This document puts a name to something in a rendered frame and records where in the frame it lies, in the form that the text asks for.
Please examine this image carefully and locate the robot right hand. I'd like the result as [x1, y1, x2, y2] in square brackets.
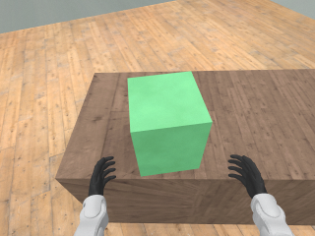
[227, 154, 268, 199]

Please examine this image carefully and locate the right robot forearm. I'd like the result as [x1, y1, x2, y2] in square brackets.
[250, 193, 295, 236]

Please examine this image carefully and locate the robot left hand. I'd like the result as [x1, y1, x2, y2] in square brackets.
[88, 156, 116, 197]

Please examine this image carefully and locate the pedestal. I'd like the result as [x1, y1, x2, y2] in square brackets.
[55, 69, 315, 226]

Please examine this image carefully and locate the left robot forearm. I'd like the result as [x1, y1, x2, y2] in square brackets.
[74, 195, 109, 236]

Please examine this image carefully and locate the carton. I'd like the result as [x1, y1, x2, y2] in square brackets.
[127, 71, 213, 177]

